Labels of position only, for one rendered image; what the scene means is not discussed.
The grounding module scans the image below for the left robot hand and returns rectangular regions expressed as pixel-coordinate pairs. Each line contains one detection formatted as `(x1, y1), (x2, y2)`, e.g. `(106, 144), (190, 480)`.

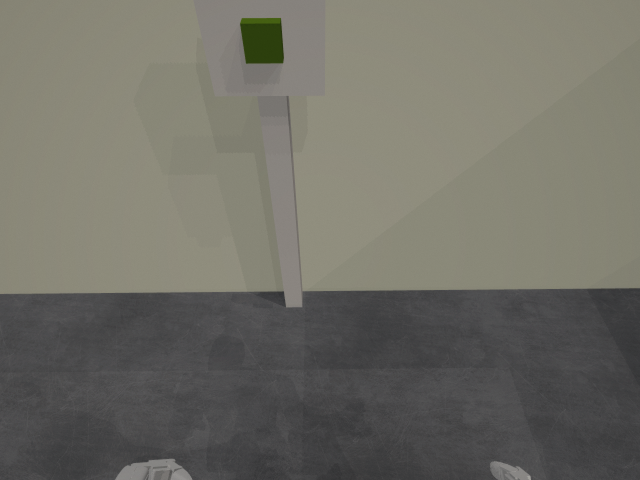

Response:
(115, 459), (192, 480)

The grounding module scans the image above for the panel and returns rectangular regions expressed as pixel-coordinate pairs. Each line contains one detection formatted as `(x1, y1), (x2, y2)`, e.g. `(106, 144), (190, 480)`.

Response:
(193, 0), (325, 307)

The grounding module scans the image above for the button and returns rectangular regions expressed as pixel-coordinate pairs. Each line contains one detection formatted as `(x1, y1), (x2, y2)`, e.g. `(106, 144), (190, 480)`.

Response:
(240, 18), (284, 64)

